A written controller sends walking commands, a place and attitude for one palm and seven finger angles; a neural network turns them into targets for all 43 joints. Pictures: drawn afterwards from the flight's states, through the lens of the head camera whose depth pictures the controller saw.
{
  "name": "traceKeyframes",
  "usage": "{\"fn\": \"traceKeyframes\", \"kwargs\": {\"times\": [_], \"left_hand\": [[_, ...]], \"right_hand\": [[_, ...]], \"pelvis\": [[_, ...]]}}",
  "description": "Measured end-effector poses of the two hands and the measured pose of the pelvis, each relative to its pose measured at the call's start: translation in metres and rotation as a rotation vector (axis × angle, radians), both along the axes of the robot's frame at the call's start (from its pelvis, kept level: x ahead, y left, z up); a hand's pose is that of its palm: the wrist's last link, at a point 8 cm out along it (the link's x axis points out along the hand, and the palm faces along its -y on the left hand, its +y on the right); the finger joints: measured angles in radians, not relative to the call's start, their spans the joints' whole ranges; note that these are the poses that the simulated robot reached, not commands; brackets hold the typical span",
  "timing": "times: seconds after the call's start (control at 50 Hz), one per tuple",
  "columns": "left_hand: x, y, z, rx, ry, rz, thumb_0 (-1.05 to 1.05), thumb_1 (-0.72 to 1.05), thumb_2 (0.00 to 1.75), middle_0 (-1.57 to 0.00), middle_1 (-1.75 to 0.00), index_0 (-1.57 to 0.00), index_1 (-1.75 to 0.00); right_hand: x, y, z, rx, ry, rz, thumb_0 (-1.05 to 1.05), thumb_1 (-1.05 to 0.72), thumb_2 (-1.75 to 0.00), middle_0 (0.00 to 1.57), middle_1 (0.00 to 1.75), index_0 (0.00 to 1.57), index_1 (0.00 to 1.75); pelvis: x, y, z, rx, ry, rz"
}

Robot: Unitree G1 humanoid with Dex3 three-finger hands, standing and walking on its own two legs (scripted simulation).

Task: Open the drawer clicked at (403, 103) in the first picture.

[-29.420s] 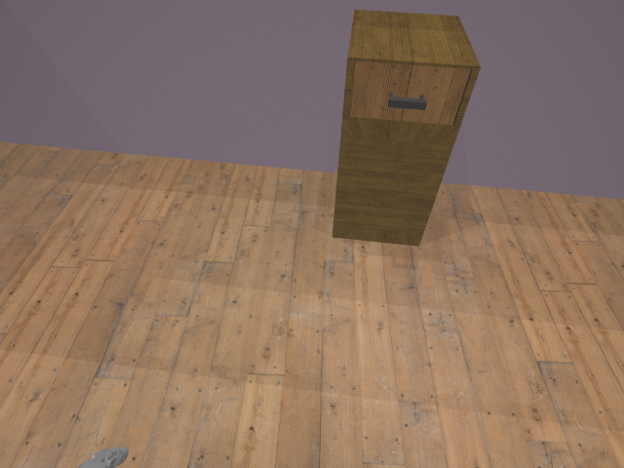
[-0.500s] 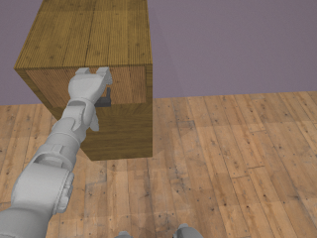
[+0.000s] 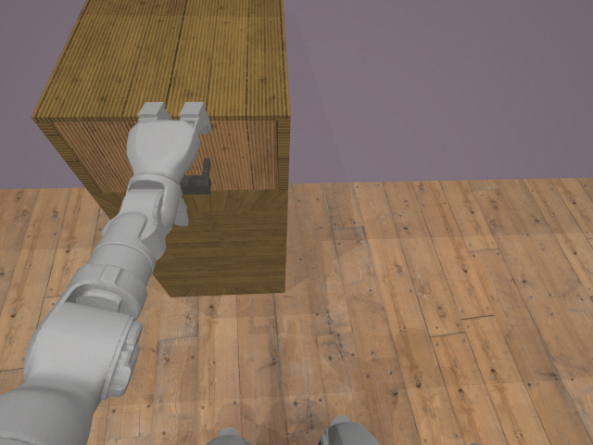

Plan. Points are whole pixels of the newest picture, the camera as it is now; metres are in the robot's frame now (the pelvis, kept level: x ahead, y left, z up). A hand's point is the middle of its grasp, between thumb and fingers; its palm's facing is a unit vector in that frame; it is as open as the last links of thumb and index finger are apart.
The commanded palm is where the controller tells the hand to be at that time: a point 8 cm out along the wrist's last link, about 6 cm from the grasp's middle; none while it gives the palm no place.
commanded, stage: re-aim the fingers above the handle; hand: left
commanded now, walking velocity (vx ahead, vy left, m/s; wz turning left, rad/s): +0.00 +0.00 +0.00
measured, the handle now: (177, 175) +0.55 +0.16 -0.04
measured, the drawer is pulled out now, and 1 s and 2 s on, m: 0.00 0.00 0.00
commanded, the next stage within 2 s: lower the fingers behind the handle in 0.64 s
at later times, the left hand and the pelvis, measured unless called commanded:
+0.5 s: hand (184, 168) +0.51 +0.13 +0.03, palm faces +0.15 -0.02 -0.99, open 13.8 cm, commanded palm +0.47 +0.19 +0.08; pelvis +0.00 +0.00 -0.01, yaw -1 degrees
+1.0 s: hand (176, 195) +0.49 +0.15 -0.01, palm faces +0.04 -0.04 -1.00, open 13.8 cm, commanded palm +0.46 +0.17 +0.06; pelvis -0.01 +0.00 -0.01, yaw -1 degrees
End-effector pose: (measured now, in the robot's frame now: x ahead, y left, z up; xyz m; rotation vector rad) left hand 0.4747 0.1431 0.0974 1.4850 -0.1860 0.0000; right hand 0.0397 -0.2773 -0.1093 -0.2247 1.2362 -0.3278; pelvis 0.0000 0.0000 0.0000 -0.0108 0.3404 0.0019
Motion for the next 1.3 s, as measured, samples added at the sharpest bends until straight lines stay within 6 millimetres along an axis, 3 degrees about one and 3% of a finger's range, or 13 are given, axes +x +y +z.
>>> {"fn": "traceKeyframes", "kwargs": {"times": [0.06, 0.16, 0.26, 0.38, 0.5, 0.58, 0.66, 0.78, 0.88, 0.96, 1.06, 1.16, 1.3], "left_hand": [[0.004, 0.028, -0.009, 0.104, 0.023, 0.168, 0.01, -0.49, 0.30, -0.32, -1.19, -0.32, -1.20], [-0.011, 0.067, -0.033, 0.165, 0.272, 0.334, 0.00, -0.48, 0.30, -0.31, -1.19, -0.31, -1.20], [-0.021, 0.035, -0.035, 0.039, 0.358, 0.096, 0.00, -0.49, 0.30, -0.32, -1.19, -0.32, -1.20], [-0.001, -0.014, -0.007, -0.020, 0.084, -0.143, 0.00, -0.49, 0.30, -0.33, -1.20, -0.32, -1.20], [0.006, -0.009, -0.014, 0.066, -0.033, 0.039, 0.00, -0.49, 0.30, -0.42, -1.29, -0.32, -1.20], [-0.003, 0.029, -0.033, 0.160, 0.146, 0.274, 0.00, -0.49, 0.30, -0.39, -1.27, -0.31, -1.20], [-0.013, 0.061, -0.028, 0.096, 0.290, 0.341, 0.00, -0.49, 0.30, -0.36, -1.24, -0.32, -1.20], [-0.018, 0.028, -0.004, 0.058, 0.253, 0.037, 0.00, -0.49, 0.30, -0.34, -1.21, -0.32, -1.20], [-0.013, -0.003, -0.017, -0.008, 0.162, -0.076, 0.00, -0.49, 0.30, -0.32, -1.20, -0.32, -1.20], [-0.008, 0.003, -0.042, 0.008, 0.098, 0.003, 0.00, -0.49, 0.30, -0.32, -1.20, -0.32, -1.20], [-0.008, 0.030, -0.059, 0.098, 0.089, 0.153, 0.00, -0.49, 0.30, -0.32, -1.20, -0.32, -1.20], [-0.009, 0.041, -0.049, 0.099, 0.165, 0.212, 0.00, -0.49, 0.30, -0.32, -1.20, -0.32, -1.20], [-0.004, 0.019, -0.037, 0.049, 0.233, 0.083, 0.00, -0.49, 0.30, -0.32, -1.20, -0.32, -1.20]], "right_hand": [[-0.002, 0.003, -0.008, 0.039, 0.019, -0.005, 0.00, -0.91, -0.90, 0.20, 0.30, 0.20, 0.30], [-0.012, 0.013, -0.013, 0.095, 0.076, -0.028, 0.00, -0.91, -0.90, 0.20, 0.30, 0.20, 0.30], [-0.015, 0.014, -0.004, 0.053, 0.102, -0.006, 0.00, -0.90, -0.90, 0.20, 0.30, 0.20, 0.30], [-0.012, 0.002, -0.003, -0.011, 0.063, -0.014, 0.00, -0.90, -0.90, 0.20, 0.30, 0.20, 0.30], [-0.014, 0.005, -0.017, 0.051, 0.081, -0.019, 0.00, -0.91, -0.90, 0.20, 0.30, 0.20, 0.30], [-0.016, 0.016, -0.021, 0.107, 0.086, -0.057, 0.00, -0.91, -0.90, 0.20, 0.30, 0.20, 0.30], [-0.018, 0.021, -0.011, 0.097, 0.077, -0.066, 0.00, -0.91, -0.90, 0.20, 0.30, 0.20, 0.30], [-0.017, 0.010, 0.002, 0.023, 0.074, -0.003, 0.00, -0.90, -0.90, 0.20, 0.30, 0.20, 0.30], [-0.014, -0.004, 0.004, -0.022, 0.043, -0.007, 0.00, -0.90, -0.90, 0.20, 0.30, 0.20, 0.30], [-0.018, -0.006, -0.005, -0.018, 0.039, -0.013, 0.00, -0.90, -0.90, 0.20, 0.30, 0.20, 0.30], [-0.031, 0.005, -0.022, 0.039, 0.095, -0.029, 0.00, -0.91, -0.90, 0.20, 0.30, 0.20, 0.30], [-0.042, 0.021, -0.024, 0.091, 0.144, -0.050, 0.00, -0.91, -0.90, 0.20, 0.30, 0.20, 0.30], [-0.045, 0.022, -0.013, 0.067, 0.121, -0.064, 0.00, -0.90, -0.90, 0.20, 0.30, 0.20, 0.30]], "pelvis": [[-0.002, 0.000, -0.001, 0.007, 0.013, -0.016], [0.002, -0.002, 0.007, 0.011, 0.005, -0.017], [0.010, -0.003, 0.011, 0.004, -0.018, 0.018], [0.010, -0.003, -0.001, -0.004, 0.009, 0.020], [0.003, 0.000, -0.006, 0.007, 0.035, -0.018], [0.000, 0.000, 0.002, 0.018, 0.014, -0.037], [0.001, -0.003, 0.011, 0.017, -0.017, -0.024], [0.005, -0.004, 0.012, 0.000, -0.038, 0.024], [0.000, -0.002, 0.001, -0.005, -0.005, 0.017], [-0.005, 0.000, -0.009, -0.001, 0.039, -0.003], [-0.008, 0.001, -0.014, 0.002, 0.065, -0.014], [-0.004, 0.000, -0.007, -0.002, 0.044, -0.006], [0.003, -0.001, -0.003, -0.006, 0.021, 0.000]]}}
